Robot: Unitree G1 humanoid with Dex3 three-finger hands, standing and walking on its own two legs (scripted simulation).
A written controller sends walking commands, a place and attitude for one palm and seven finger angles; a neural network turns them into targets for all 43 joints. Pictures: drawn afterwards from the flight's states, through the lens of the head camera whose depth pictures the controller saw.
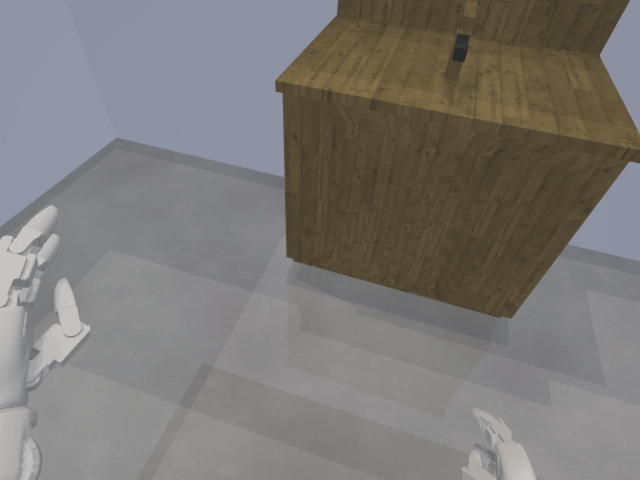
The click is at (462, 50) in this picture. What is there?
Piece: tap's lever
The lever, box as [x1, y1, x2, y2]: [452, 44, 467, 61]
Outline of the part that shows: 456,44 452,59 463,61 467,51 467,46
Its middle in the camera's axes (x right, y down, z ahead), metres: +0.32 -0.43 +0.89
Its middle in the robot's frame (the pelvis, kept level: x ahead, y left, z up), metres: +0.99 -0.25 +0.14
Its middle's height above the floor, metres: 0.92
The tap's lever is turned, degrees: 0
